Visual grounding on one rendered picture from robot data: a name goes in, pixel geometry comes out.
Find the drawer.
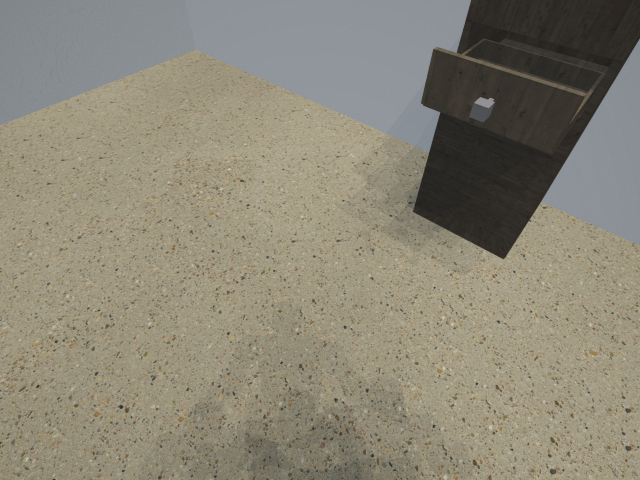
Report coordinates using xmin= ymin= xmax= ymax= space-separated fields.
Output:
xmin=421 ymin=38 xmax=606 ymax=155

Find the cabinet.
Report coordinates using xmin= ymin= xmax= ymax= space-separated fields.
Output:
xmin=413 ymin=0 xmax=640 ymax=259

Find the handle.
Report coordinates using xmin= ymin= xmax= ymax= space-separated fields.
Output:
xmin=469 ymin=97 xmax=495 ymax=122

